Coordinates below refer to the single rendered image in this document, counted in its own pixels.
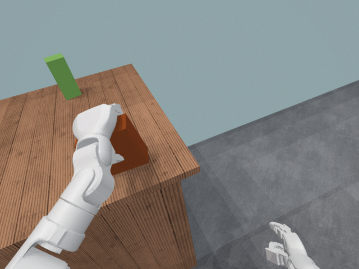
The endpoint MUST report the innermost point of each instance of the robot left upper arm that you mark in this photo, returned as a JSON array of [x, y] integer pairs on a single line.
[[37, 259]]

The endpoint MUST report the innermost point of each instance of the sponge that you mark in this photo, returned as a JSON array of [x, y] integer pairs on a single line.
[[127, 142]]

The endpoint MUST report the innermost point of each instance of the robot right hand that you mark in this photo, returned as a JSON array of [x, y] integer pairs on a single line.
[[278, 253]]

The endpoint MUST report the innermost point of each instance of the right robot forearm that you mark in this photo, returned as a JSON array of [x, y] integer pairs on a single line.
[[300, 261]]

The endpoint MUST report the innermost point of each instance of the left robot forearm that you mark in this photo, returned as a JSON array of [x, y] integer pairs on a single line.
[[91, 185]]

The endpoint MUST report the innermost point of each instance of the table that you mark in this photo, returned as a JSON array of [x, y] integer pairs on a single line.
[[143, 224]]

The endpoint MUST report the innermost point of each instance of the robot left hand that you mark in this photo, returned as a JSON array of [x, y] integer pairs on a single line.
[[99, 120]]

